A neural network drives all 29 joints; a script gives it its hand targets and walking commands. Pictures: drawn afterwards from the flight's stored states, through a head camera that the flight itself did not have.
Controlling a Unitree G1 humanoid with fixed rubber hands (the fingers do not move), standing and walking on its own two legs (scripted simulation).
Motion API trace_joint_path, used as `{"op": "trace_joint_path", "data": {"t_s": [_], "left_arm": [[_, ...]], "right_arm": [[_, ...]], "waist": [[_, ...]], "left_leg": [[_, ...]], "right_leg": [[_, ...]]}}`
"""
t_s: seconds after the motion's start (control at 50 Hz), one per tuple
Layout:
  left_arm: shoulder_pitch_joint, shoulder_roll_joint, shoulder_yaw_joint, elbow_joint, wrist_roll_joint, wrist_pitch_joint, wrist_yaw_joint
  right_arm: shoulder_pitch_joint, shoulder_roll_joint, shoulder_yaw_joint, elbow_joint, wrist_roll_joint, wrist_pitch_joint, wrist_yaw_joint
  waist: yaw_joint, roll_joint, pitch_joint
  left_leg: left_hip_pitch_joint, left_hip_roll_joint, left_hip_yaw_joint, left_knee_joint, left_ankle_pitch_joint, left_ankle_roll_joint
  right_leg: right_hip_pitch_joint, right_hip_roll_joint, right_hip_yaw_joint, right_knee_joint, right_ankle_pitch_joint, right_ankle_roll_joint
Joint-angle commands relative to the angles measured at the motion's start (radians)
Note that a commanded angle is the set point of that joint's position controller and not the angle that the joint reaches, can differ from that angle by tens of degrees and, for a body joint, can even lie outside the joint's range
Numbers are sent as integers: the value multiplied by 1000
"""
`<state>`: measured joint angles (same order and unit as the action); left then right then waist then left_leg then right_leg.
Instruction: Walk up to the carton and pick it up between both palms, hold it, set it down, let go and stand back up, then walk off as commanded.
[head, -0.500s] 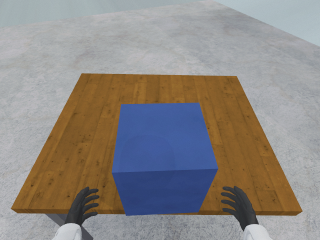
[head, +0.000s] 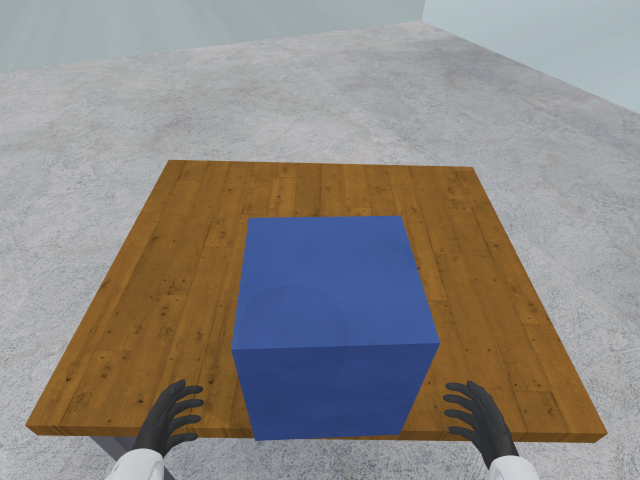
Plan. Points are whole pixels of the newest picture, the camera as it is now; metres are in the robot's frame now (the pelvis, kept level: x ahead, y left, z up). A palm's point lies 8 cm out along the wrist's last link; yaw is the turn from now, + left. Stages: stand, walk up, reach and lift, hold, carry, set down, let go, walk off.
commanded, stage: let go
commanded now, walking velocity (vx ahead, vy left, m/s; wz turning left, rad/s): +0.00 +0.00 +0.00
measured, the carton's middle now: (326, 330) +0.34 +0.00 +0.01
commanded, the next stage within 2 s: stand in 0.20 s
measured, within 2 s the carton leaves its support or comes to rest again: neither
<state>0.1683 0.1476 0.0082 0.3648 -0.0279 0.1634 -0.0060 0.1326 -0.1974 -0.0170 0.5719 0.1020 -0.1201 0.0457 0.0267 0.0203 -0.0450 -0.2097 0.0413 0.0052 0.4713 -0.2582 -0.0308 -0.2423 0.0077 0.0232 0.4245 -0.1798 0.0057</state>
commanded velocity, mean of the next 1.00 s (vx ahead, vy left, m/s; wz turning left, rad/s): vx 0.00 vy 0.00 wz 0.00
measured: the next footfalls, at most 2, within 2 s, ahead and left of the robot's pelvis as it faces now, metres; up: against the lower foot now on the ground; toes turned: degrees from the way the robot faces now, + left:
left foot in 1.90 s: -0.06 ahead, +0.09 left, +0.00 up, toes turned +6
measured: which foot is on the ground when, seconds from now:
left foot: down 0.00-1.00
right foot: down 0.00-1.00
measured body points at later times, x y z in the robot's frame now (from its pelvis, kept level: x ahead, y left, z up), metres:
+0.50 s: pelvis +0.01 +0.00 +0.00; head +0.00 +0.01 +0.45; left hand +0.20 +0.24 -0.05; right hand +0.22 -0.21 -0.05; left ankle +0.00 +0.13 -0.74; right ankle +0.03 -0.13 -0.74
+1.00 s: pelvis +0.01 +0.00 +0.00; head +0.00 +0.01 +0.45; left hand +0.20 +0.24 -0.05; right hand +0.22 -0.21 -0.05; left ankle +0.00 +0.13 -0.74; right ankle +0.03 -0.13 -0.74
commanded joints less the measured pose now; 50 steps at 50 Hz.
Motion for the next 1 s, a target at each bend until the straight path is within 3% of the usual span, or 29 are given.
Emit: {"op": "trace_joint_path", "data": {"t_s": [0.0,0.2,0.22,0.26,0.3,0.32,0.36,0.4,0.44,0.52,0.6,0.68,0.7,0.76,0.78,0.8,0.84,0.88,0.94,0.98], "left_arm": [[-44,90,22,114,91,62,4],[-34,91,35,118,103,69,3],[-1,352,128,30,91,-60,24],[-5,330,131,56,83,-129,19],[19,314,125,73,92,-154,12],[18,318,126,81,94,-161,6],[32,308,120,86,94,-175,-3],[48,293,108,86,87,-186,-9],[95,322,113,102,86,-196,-8],[99,360,115,100,92,-214,-1],[73,365,111,94,87,-221,3],[85,370,116,100,83,-225,6],[99,366,118,109,83,-225,5],[77,372,115,102,84,-230,8],[76,373,118,103,76,-228,3],[75,369,113,105,79,-231,1],[82,368,114,114,78,-229,3],[102,370,114,115,71,-230,4],[74,368,113,114,71,-235,1],[70,370,114,116,73,-235,3]], "right_arm": [[-48,-115,-54,138,-145,28,-15],[-45,-134,-62,132,-150,34,-7],[14,-352,-90,-9,-181,40,-32],[8,-302,-89,-40,-184,53,-43],[24,-301,-93,-52,-185,60,-46],[26,-312,-96,-53,-182,59,-45],[17,-310,-96,-60,-182,55,-40],[6,-337,-109,-70,-182,52,-43],[-32,-347,-115,-78,-177,53,-48],[-3,-319,-108,-64,-161,59,-45],[12,-326,-109,-58,-161,60,-47],[1,-328,-110,-60,-155,62,-46],[-19,-328,-111,-60,-159,60,-46],[7,-325,-109,-51,-154,60,-45],[2,-325,-110,-53,-155,60,-45],[6,-324,-109,-45,-155,60,-44],[-11,-328,-114,-54,-161,59,-45],[-16,-332,-111,-57,-157,59,-47],[0,-327,-109,-50,-157,57,-47],[-8,-326,-106,-51,-160,58,-45]], "waist": [[-67,24,191],[-63,2,200],[34,-66,7],[-3,-64,23],[2,-40,101],[-3,-15,139],[7,36,128],[7,105,121],[28,119,123],[6,67,99],[-20,76,91],[-11,107,100],[1,80,107],[-22,88,93],[-20,105,96],[-17,73,80],[-16,77,84],[-9,109,70],[-22,72,65],[-23,97,68]], "left_leg": [[1,-45,72,-245,-82,11],[31,-50,78,-231,-52,6],[-82,35,-52,-57,137,61],[-125,17,-21,-53,-65,71],[-182,10,-34,-83,-268,73],[-199,17,-54,-107,-351,77],[-217,32,-86,-143,-406,83],[-225,56,-115,-183,-420,81],[-239,67,-116,-193,-413,92],[-203,40,-81,-114,-300,78],[-162,39,-80,-100,-245,88],[-191,48,-95,-124,-306,84],[-189,46,-89,-118,-287,88],[-173,37,-76,-99,-278,83],[-173,38,-78,-102,-279,84],[-164,42,-82,-100,-272,86],[-148,49,-87,-106,-235,87],[-143,46,-79,-103,-192,82],[-126,49,-76,-89,-165,84],[-138,50,-78,-103,-191,84]], "right_leg": [[244,22,-55,-91,-121,-46],[235,20,-55,-92,-118,-47],[163,-88,42,44,114,-45],[97,-86,61,32,-47,-24],[1,-77,86,-9,-272,-30],[-46,-63,80,-17,-318,-29],[-42,-43,54,24,-293,-31],[-27,-20,13,75,-199,-17],[-2,-6,-17,103,-143,-13],[13,-53,38,41,-126,-26],[-20,-63,40,36,-121,-30],[-7,-50,35,38,-145,-26],[-6,-49,27,40,-127,-26],[-13,-69,49,20,-157,-32],[-14,-66,44,19,-164,-29],[-5,-60,38,27,-162,-31],[-1,-64,38,28,-113,-29],[24,-72,40,32,-60,-30],[23,-80,44,28,-52,-36],[26,-77,45,32,-67,-36]]}}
